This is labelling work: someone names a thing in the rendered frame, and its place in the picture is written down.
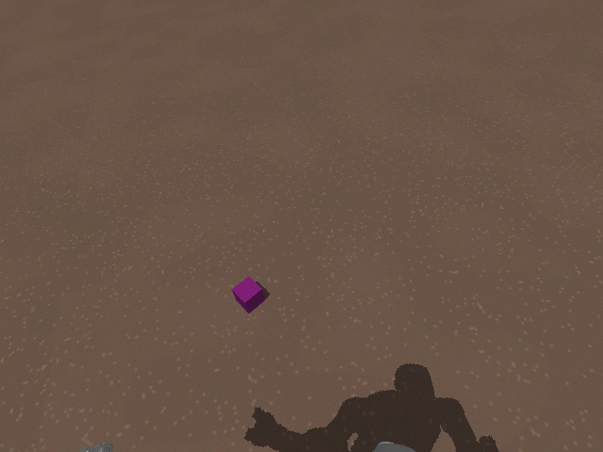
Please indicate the cube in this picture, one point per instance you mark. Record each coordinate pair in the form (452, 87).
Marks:
(248, 294)

